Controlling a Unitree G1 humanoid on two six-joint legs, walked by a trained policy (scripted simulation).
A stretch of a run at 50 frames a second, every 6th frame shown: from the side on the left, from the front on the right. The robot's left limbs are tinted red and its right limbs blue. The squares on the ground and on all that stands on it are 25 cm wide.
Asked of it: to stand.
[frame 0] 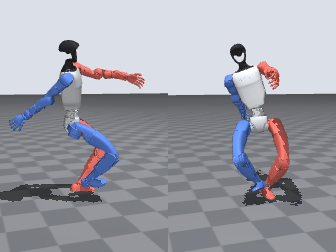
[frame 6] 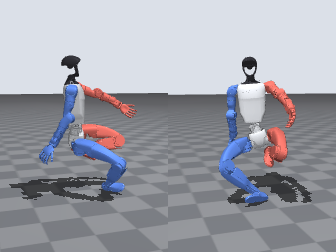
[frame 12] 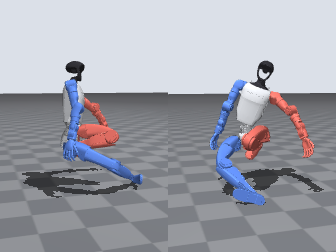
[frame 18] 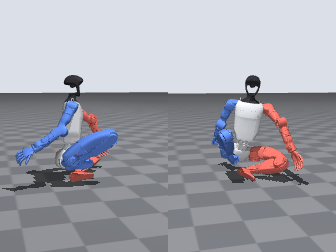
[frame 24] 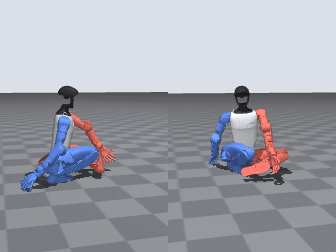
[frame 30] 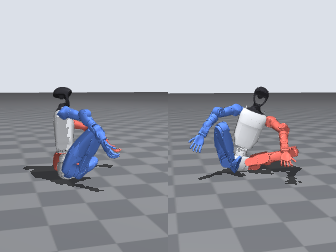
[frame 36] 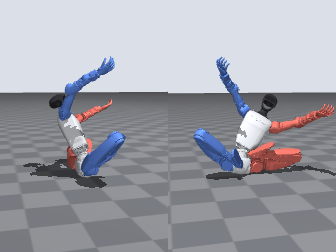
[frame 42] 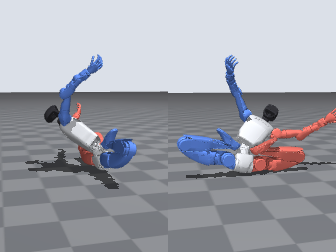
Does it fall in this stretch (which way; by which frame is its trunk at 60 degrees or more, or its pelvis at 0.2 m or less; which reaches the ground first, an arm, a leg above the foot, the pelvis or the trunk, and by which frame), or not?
yes: goes over backward and to its left; its pelvis at 0.2 m or less by frame 18; the right arm reaches the ground first, by frame 24
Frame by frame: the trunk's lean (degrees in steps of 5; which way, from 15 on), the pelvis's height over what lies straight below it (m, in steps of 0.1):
0: 20 to its right, 0.6
6: 5, 0.5
12: 20 to its left, 0.4
18: 10, 0.2
24: 10, 0.2
30: 20 to its left, 0.1
36: 40 backward and to its left, 0.1
42: 65 backward and to its left, 0.2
